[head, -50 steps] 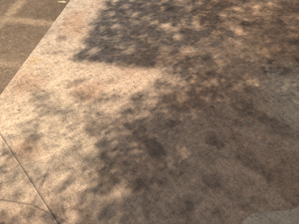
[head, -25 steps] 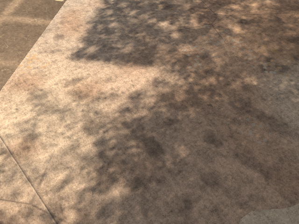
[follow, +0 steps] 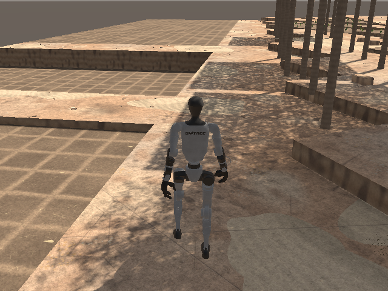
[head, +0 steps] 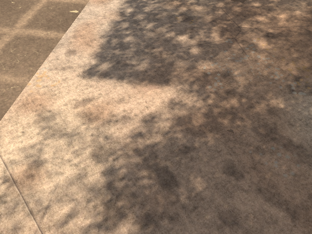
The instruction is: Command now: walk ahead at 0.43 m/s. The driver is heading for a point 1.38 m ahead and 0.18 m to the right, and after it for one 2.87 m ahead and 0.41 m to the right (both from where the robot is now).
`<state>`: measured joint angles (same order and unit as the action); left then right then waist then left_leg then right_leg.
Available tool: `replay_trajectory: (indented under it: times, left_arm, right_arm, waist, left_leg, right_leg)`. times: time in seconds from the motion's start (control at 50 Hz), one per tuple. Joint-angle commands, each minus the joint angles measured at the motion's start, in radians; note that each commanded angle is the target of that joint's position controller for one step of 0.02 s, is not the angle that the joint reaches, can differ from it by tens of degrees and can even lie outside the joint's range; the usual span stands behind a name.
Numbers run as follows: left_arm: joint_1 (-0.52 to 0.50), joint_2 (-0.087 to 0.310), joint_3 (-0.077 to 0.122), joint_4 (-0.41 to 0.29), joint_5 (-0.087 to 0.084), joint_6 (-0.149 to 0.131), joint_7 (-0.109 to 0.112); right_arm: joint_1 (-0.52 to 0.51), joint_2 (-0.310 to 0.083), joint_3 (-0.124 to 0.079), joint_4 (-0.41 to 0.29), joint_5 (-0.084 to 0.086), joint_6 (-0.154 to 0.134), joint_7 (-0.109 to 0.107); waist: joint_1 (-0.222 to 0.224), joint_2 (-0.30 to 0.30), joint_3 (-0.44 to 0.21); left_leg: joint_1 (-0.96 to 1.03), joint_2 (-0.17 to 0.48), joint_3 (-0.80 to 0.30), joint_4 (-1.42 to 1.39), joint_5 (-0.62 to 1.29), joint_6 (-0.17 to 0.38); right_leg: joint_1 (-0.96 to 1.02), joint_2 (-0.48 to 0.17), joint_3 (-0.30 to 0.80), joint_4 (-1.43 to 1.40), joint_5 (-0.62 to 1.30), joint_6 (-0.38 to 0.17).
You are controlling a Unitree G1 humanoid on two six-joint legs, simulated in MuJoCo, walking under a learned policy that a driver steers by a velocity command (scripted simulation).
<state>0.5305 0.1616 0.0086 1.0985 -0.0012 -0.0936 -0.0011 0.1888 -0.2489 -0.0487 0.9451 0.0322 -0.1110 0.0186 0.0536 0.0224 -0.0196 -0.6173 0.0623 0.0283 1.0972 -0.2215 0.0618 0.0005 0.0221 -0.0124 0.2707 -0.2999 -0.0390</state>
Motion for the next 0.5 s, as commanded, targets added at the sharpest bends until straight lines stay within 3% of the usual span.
replay_trajectory:
  times: [0.02, 0.04, 0.08, 0.14, 0.18, 0.2, 0.22, 0.24, 0.26, 0.28, 0.3, 0.32, 0.36, 0.4, 0.44, 0.5]
  left_arm:
    - [0.014, 0.133, 0.012, -0.05, 0.007, 0.008, 0.022]
    - [0.012, 0.156, 0.016, -0.058, 0.006, 0.007, 0.027]
    - [0.038, 0.195, 0.029, -0.055, -0.007, 0.0, 0.032]
    - [0.036, 0.2, 0.041, -0.05, -0.02, 0.001, 0.031]
    - [0.015, 0.219, 0.051, -0.057, -0.008, 0.013, 0.029]
    - [0.001, 0.213, 0.049, -0.064, 0.002, 0.024, 0.027]
    - [-0.021, 0.204, 0.042, -0.084, 0.009, 0.027, 0.023]
    - [0.086, 0.074, 0.008, -0.107, 0.018, 0.012, 0.009]
    - [0.11, 0.04, -0.003, -0.09, -0.013, -0.021, 0.0]
    - [-0.01, 0.142, 0.024, -0.129, -0.043, -0.043, -0.003]
    - [-0.107, 0.173, 0.031, -0.157, -0.055, -0.048, 0.001]
    - [-0.142, 0.172, 0.038, -0.16, -0.048, -0.04, 0.013]
    - [-0.096, 0.133, 0.049, -0.145, -0.037, -0.001, 0.023]
    - [-0.092, 0.108, 0.052, -0.148, -0.037, 0.025, 0.026]
    - [-0.164, 0.125, 0.061, -0.183, -0.028, 0.034, 0.028]
    - [-0.267, 0.133, 0.068, -0.223, -0.022, 0.024, 0.019]
  right_arm:
    - [-0.168, 0.029, 0.02, -0.108, -0.008, -0.002, 0.014]
    - [-0.217, 0.032, 0.025, -0.128, -0.008, -0.001, 0.015]
    - [-0.269, 0.001, 0.023, -0.154, -0.002, 0.004, 0.018]
    - [-0.296, -0.051, 0.012, -0.179, 0.001, 0.001, 0.026]
    - [-0.194, -0.1, -0.013, -0.16, -0.001, -0.003, 0.025]
    - [-0.037, -0.136, -0.036, -0.113, 0.003, -0.001, 0.02]
    - [0.139, -0.18, -0.057, -0.065, 0.004, 0.005, 0.012]
    - [0.285, -0.289, -0.08, -0.037, -0.027, 0.012, 0.004]
    - [0.28, -0.239, -0.061, -0.027, -0.032, 0.013, 0.012]
    - [0.169, -0.167, -0.04, -0.034, -0.02, 0.006, 0.015]
    - [0.067, -0.118, -0.027, -0.056, -0.017, 0.002, 0.015]
    - [-0.007, -0.088, -0.016, -0.066, -0.025, -0.006, 0.021]
    - [-0.046, -0.048, -0.007, -0.047, -0.042, -0.017, 0.027]
    - [-0.008, -0.054, -0.01, -0.015, -0.043, -0.024, 0.022]
    - [0.017, -0.085, -0.016, 0.003, -0.046, -0.028, 0.009]
    - [0.057, -0.104, -0.018, 0.015, -0.05, -0.024, -0.013]
  waist:
    - [-0.002, -0.095, 0.165]
    - [0.006, -0.105, 0.17]
    - [0.007, -0.134, 0.177]
    - [-0.022, -0.127, 0.18]
    - [-0.091, -0.155, 0.078]
    - [-0.168, -0.16, -0.019]
    - [-0.246, -0.143, -0.122]
    - [-0.205, 0.119, -0.309]
    - [-0.185, 0.241, -0.412]
    - [-0.163, 0.171, -0.21]
    - [-0.135, 0.078, -0.094]
    - [-0.094, -0.006, -0.036]
    - [-0.03, 0.043, -0.002]
    - [-0.017, 0.056, 0.037]
    - [-0.019, 0.045, 0.07]
    - [-0.041, 0.016, 0.083]
  left_leg:
    - [-0.136, 0.014, 0.016, -0.254, 0.135, -0.03]
    - [-0.064, -0.006, 0.031, -0.345, 0.181, -0.037]
    - [0.022, -0.025, 0.037, -0.439, 0.223, -0.034]
    - [0.046, -0.033, 0.016, -0.538, 0.226, 0.006]
    - [0.195, -0.08, 0.041, -0.535, 0.178, 0.043]
    - [0.382, -0.114, 0.06, -0.528, 0.159, 0.069]
    - [0.656, -0.045, -0.02, -0.515, 0.146, 0.108]
    - [1.034, 0.241, -0.474, -0.572, -0.033, 0.256]
    - [1.071, 0.355, -0.866, -0.815, -0.175, 0.327]
    - [0.912, 0.304, -0.746, -0.845, -0.206, 0.255]
    - [0.728, 0.278, -0.556, -0.855, -0.116, 0.21]
    - [0.565, 0.241, -0.421, -0.882, 0.004, 0.179]
    - [0.403, 0.172, -0.246, -0.937, 0.067, 0.14]
    - [0.342, 0.156, -0.156, -0.98, 0.11, 0.147]
    - [0.351, 0.161, -0.104, -1.006, 0.146, 0.154]
    - [0.427, 0.163, -0.043, -1.01, 0.212, 0.141]
  right_leg:
    - [-0.052, -0.199, 0.129, -0.16, 0.339, -0.129]
    - [-0.104, -0.191, 0.111, -0.18, 0.323, -0.129]
    - [-0.119, -0.218, 0.109, -0.213, 0.305, -0.137]
    - [-0.002, -0.263, 0.093, -0.163, 0.434, -0.117]
    - [0.074, -0.268, 0.061, 0.007, 0.802, -0.089]
    - [0.051, -0.236, 0.031, 0.192, 0.942, -0.068]
    - [-0.118, -0.197, 0.014, 0.437, 0.841, -0.037]
    - [-0.475, -0.035, -0.005, 0.868, 0.311, 0.021]
    - [-0.629, 0.05, 0.14, 1.097, -0.234, 0.019]
    - [-0.731, -0.021, 0.156, 1.166, -0.194, -0.007]
    - [-0.724, -0.078, 0.126, 1.14, -0.098, -0.023]
    - [-0.661, -0.125, 0.11, 1.077, -0.019, -0.024]
    - [-0.537, -0.171, 0.12, 0.984, 0.041, -0.027]
    - [-0.539, -0.173, 0.117, 0.946, 0.058, -0.025]
    - [-0.629, -0.175, 0.135, 0.888, 0.139, -0.015]
    - [-0.732, -0.155, 0.156, 0.728, 0.299, -0.004]
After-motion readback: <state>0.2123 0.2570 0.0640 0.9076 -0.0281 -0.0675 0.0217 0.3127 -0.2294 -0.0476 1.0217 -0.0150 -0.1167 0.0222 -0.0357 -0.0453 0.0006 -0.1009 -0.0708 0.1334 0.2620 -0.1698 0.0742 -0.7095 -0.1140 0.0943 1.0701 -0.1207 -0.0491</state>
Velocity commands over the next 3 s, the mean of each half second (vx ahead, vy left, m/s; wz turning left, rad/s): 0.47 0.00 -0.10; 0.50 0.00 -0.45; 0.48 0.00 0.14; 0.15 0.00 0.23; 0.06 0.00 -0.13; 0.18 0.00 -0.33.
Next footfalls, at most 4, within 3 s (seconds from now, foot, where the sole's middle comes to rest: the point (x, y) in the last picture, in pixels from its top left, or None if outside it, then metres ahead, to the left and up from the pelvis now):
0.22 left None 0.31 0.14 -0.78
0.80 right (204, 216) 0.60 -0.12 -0.78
1.32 left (180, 148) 0.97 -0.02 -0.78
1.80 right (218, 125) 1.13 -0.23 -0.78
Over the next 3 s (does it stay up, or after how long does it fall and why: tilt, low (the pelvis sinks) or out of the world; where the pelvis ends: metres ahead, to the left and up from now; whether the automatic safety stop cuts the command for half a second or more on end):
stays up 1.13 -0.10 0.00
